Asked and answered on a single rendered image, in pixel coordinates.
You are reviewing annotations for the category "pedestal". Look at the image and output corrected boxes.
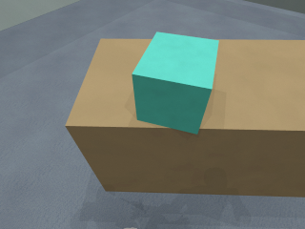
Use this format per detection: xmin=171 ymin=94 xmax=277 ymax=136
xmin=65 ymin=38 xmax=305 ymax=198

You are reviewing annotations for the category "carton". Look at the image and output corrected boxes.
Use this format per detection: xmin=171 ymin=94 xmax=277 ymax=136
xmin=132 ymin=31 xmax=219 ymax=135

